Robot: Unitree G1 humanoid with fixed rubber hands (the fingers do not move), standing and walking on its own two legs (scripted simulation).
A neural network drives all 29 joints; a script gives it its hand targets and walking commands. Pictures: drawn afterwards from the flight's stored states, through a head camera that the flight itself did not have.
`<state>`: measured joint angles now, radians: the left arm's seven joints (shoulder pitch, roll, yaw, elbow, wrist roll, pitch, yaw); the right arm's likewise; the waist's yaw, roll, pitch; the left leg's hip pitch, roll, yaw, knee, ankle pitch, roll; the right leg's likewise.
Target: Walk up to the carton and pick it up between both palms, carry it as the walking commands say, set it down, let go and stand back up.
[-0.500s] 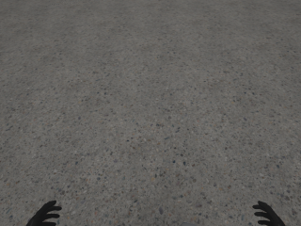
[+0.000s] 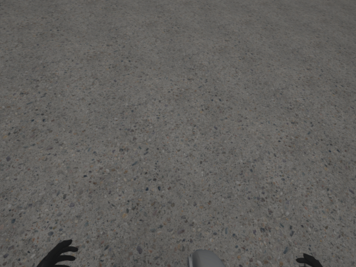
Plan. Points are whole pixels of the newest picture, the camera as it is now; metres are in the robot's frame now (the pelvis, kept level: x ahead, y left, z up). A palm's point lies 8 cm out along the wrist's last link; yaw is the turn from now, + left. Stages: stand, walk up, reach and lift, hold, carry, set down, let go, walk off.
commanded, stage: walk up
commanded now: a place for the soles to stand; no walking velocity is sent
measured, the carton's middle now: out of the picture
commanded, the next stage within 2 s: none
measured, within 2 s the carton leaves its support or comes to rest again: neither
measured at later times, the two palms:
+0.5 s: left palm (109, 229) +0.22 +0.16 -0.10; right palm out of the picture -0.01 -0.42 -0.09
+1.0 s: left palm (232, 185) +0.35 -0.15 -0.07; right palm out of the picture -0.20 -0.51 -0.09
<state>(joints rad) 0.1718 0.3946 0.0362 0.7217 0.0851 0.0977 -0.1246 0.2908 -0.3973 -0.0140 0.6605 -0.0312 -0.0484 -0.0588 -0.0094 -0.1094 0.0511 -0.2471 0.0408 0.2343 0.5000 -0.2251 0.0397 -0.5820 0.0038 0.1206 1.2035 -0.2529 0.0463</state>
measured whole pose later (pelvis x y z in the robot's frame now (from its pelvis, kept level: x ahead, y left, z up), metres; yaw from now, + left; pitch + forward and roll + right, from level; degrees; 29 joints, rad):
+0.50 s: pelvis +0.01 -0.09 -0.01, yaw -21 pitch -1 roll -2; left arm 0.16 0.41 0.04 0.72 0.06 0.10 -0.12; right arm 0.30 -0.45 -0.03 0.74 -0.03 -0.04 -0.03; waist 0.06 0.02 0.05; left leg -0.37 0.06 0.15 0.67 -0.26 0.05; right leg -0.39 0.06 0.09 0.72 -0.35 0.02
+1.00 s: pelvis +0.01 -0.21 -0.02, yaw -47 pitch -1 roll -1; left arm 0.07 0.40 0.04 0.66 0.02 0.07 -0.16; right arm 0.32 -0.52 -0.08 0.75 -0.03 -0.03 -0.01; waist -0.01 0.05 0.06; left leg -0.37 0.19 0.12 1.01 -0.57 0.01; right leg -0.41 0.01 -0.03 0.68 -0.25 -0.01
